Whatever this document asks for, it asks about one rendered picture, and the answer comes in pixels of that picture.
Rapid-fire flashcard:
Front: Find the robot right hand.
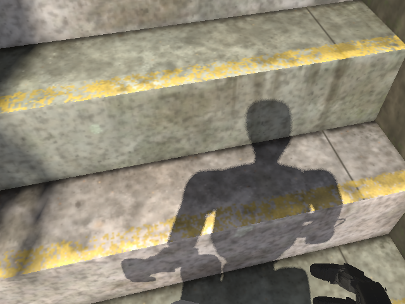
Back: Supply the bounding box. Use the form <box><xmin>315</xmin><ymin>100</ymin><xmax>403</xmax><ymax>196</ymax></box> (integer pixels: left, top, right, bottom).
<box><xmin>310</xmin><ymin>263</ymin><xmax>391</xmax><ymax>304</ymax></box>

